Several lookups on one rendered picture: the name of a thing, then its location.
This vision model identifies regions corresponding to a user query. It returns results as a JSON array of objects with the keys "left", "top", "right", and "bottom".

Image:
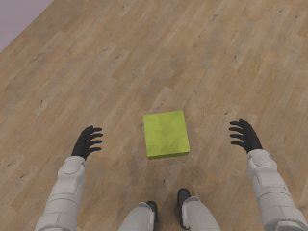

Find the robot left hand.
[{"left": 71, "top": 125, "right": 103, "bottom": 160}]

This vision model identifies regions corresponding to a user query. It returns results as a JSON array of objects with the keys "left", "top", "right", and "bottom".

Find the right robot forearm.
[{"left": 246, "top": 149, "right": 308, "bottom": 231}]

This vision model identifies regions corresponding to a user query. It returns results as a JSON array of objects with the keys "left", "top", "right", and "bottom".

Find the robot right hand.
[{"left": 229, "top": 119, "right": 263, "bottom": 154}]

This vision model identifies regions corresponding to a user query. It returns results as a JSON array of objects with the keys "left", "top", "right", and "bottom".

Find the left robot forearm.
[{"left": 34, "top": 156, "right": 87, "bottom": 231}]

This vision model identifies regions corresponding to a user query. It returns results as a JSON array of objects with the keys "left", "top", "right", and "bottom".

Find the robot left foot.
[{"left": 146, "top": 201, "right": 158, "bottom": 231}]

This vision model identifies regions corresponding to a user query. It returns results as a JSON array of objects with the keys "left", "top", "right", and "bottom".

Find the carton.
[{"left": 143, "top": 110, "right": 191, "bottom": 160}]

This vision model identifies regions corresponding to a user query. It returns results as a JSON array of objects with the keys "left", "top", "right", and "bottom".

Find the robot right shin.
[{"left": 183, "top": 196, "right": 200, "bottom": 205}]

